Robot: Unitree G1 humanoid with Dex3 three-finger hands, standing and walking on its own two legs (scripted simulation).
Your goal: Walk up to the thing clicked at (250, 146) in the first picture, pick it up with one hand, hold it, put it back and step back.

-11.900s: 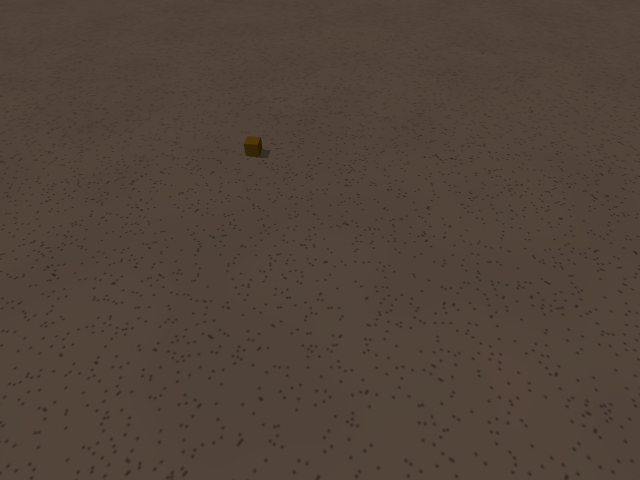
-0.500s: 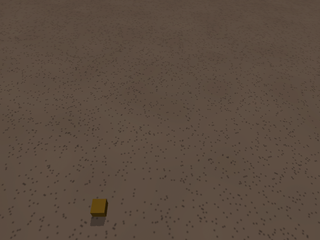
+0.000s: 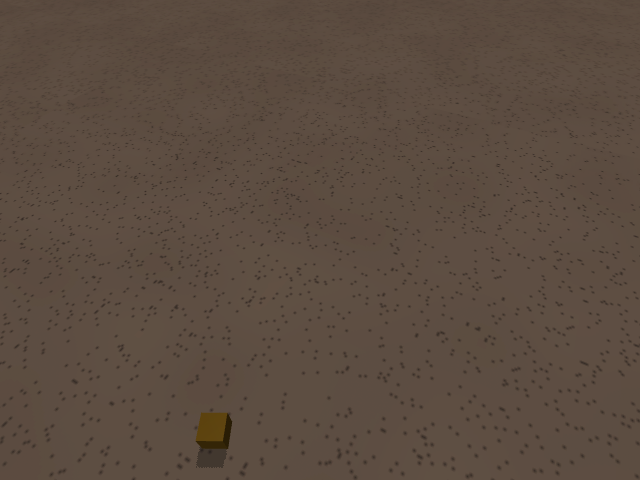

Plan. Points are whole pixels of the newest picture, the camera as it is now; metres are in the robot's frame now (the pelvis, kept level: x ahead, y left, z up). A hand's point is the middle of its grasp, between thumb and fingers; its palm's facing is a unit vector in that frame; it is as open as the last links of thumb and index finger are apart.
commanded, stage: walk up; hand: left
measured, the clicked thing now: (214, 430) +0.42 +0.32 -0.72
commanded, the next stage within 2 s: stand in 0.42 s
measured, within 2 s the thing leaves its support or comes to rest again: neither
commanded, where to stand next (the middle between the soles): +0.07 +0.01 m, yaw +3 degrees
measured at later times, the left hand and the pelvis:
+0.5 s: hand out of the picture +0.07 +0.26 -0.13, palm faces +0.01 -0.94 -0.35, open 7.4 cm; pelvis +0.00 +0.00 +0.02, yaw +1 degrees
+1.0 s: hand out of the picture +0.10 +0.24 -0.13, palm faces -0.01 -0.94 -0.33, open 7.4 cm; pelvis +0.02 -0.01 +0.03, yaw +1 degrees
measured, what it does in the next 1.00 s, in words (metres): stands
